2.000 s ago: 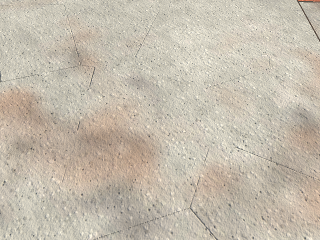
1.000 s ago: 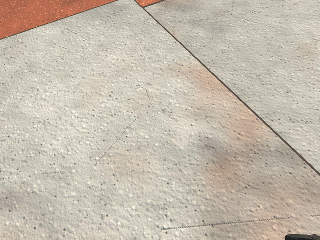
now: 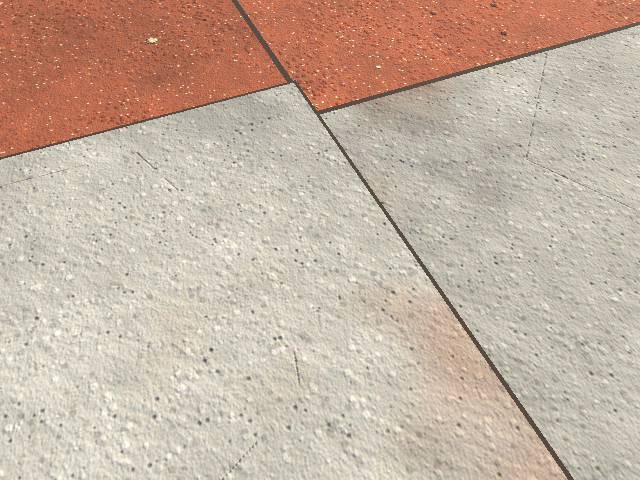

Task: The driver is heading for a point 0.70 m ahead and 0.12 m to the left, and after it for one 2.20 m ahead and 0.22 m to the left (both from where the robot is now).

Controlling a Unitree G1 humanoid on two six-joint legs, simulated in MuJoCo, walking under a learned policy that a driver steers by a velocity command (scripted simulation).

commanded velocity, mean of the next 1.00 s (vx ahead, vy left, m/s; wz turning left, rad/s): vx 0.46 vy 0.00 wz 0.27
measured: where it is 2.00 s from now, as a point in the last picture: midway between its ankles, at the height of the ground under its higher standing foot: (297, 419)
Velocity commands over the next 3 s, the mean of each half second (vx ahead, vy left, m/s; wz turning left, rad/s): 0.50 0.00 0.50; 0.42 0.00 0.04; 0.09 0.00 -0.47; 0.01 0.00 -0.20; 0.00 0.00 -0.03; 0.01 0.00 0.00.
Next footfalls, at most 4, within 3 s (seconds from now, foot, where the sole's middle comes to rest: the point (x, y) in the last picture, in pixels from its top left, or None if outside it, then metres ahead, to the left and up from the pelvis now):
0.22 left None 0.28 0.15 -0.78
0.72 right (345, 423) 0.62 0.02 -0.78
1.18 left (238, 379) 0.72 0.26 -0.78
1.58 right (355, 406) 0.66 0.00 -0.78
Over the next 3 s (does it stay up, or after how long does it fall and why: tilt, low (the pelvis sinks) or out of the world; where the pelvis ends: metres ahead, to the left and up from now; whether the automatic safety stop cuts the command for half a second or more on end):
stays up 0.63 0.11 -0.01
